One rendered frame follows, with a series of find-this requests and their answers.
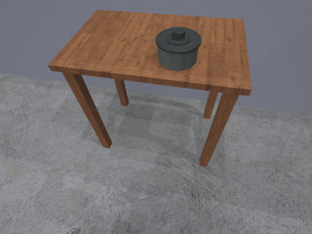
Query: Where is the knob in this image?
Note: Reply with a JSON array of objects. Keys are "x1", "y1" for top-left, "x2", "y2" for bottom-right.
[{"x1": 172, "y1": 27, "x2": 185, "y2": 39}]

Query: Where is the lid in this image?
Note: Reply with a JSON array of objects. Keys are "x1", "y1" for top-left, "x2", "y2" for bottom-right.
[{"x1": 155, "y1": 27, "x2": 202, "y2": 55}]

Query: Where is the pot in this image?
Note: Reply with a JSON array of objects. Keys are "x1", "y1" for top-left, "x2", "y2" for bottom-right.
[{"x1": 157, "y1": 47, "x2": 199, "y2": 71}]

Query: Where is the table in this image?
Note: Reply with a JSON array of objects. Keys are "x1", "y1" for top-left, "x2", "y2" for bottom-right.
[{"x1": 48, "y1": 10, "x2": 252, "y2": 167}]

